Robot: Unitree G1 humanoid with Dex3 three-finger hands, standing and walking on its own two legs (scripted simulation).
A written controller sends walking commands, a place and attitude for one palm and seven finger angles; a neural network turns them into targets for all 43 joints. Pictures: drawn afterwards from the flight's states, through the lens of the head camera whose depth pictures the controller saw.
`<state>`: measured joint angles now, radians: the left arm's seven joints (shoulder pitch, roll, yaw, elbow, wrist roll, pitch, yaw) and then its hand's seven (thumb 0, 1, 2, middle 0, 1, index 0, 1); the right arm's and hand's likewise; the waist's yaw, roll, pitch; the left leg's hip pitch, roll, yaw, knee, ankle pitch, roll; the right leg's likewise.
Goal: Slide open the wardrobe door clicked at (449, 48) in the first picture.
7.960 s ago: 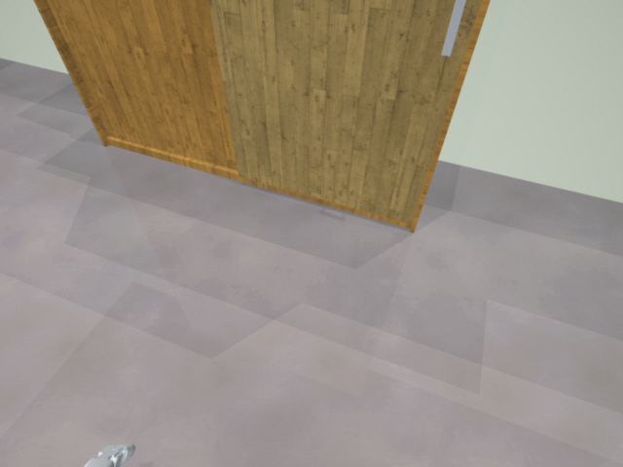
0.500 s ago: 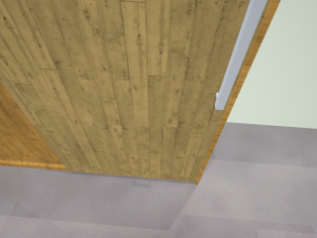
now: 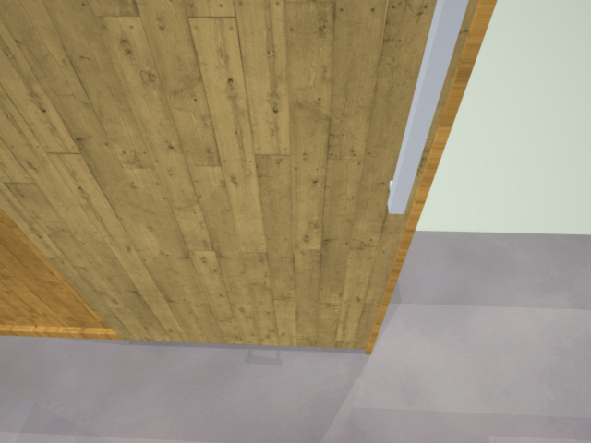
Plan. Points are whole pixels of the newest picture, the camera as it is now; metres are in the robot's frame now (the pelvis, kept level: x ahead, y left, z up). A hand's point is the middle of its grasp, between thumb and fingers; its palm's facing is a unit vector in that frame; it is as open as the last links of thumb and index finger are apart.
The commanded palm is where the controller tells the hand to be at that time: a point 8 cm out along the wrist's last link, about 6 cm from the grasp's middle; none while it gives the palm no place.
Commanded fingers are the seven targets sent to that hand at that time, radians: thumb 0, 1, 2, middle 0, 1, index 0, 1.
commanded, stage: come to a stop and stand still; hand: right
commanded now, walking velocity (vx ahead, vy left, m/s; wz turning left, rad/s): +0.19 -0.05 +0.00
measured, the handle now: (415, 117) +0.51 -0.15 +0.19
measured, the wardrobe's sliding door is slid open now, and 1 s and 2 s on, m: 0.00 0.00 0.00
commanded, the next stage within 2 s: none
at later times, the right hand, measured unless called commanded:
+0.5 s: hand out of the picture +0.13 -0.18 -0.16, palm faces +0.05 +0.97 -0.24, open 7.4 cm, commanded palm none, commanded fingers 0.00 -0.90 -0.90 0.20 0.30 0.20 0.30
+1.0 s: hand out of the picture -0.02 -0.18 -0.17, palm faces +0.06 +0.97 -0.21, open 7.4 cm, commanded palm none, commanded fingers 0.00 -0.90 -0.90 0.20 0.30 0.20 0.30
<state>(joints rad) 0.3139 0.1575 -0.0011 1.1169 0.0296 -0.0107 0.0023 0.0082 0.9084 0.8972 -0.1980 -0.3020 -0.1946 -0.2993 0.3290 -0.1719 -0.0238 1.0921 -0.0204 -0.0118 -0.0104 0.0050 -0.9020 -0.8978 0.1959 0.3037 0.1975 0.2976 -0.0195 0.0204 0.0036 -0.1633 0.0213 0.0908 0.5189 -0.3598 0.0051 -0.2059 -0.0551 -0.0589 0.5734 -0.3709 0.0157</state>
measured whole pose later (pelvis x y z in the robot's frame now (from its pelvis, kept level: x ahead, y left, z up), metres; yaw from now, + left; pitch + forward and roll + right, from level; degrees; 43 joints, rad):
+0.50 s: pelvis +0.05 +0.01 +0.00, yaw -2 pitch +0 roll -2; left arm 0.23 0.14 0.05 1.07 0.01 0.02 0.03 0.01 0.91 0.90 -0.20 -0.30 -0.20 -0.30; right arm 0.15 -0.16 -0.04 0.99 -0.03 -0.01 -0.05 0.01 -0.91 -0.90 0.19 0.30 0.20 0.30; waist 0.01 0.01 0.10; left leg -0.33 0.06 0.12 0.56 -0.24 0.05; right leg -0.38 0.00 -0.03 1.00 -0.53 0.02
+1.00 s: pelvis +0.00 -0.01 +0.00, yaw +0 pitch +0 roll -1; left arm 0.21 0.16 0.04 1.01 0.01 0.00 0.03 0.00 0.94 0.90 -0.20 -0.30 -0.20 -0.30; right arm 0.31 -0.13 -0.02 1.07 -0.02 0.02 -0.03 0.01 -0.91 -0.90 0.19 0.30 0.19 0.30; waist -0.02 -0.02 0.05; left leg -0.19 0.02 0.04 0.51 -0.31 0.00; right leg -0.29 0.00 -0.09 0.47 -0.19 -0.02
